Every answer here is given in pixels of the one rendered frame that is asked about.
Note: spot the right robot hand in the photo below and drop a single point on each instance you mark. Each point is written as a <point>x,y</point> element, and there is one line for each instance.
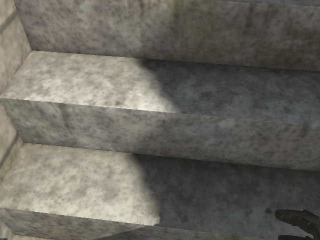
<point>305,220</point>

